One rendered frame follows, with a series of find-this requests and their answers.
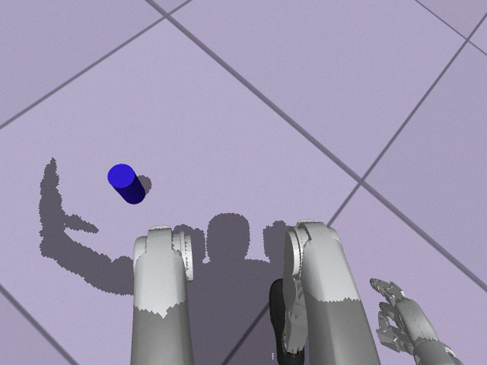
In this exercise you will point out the right robot hand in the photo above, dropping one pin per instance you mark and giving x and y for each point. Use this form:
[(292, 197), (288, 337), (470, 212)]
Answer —
[(413, 325)]

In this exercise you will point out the right robot arm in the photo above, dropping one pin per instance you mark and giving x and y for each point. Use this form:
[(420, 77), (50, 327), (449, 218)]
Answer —
[(434, 353)]

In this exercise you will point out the can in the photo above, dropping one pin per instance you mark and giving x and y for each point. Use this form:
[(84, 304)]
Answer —
[(124, 180)]

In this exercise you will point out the right robot foot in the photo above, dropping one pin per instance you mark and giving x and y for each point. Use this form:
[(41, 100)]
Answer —
[(277, 316)]

